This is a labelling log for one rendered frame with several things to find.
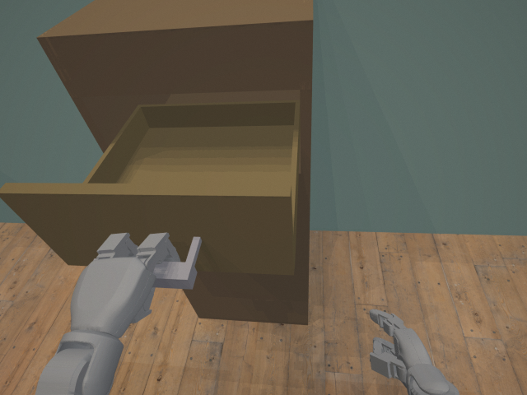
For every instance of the right robot forearm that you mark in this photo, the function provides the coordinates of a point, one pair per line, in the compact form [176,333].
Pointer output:
[425,379]

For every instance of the left robot forearm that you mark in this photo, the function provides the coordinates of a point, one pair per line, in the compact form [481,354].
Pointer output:
[84,364]

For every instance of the handle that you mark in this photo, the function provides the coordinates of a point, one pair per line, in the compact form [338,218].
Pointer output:
[178,275]

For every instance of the drawer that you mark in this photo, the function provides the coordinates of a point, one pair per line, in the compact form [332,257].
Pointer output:
[226,172]

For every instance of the robot left hand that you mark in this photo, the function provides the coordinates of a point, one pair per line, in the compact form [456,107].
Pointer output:
[117,289]

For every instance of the robot right hand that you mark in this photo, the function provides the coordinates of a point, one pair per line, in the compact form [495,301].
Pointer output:
[394,360]

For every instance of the cabinet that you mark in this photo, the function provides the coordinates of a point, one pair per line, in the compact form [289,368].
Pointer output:
[113,55]

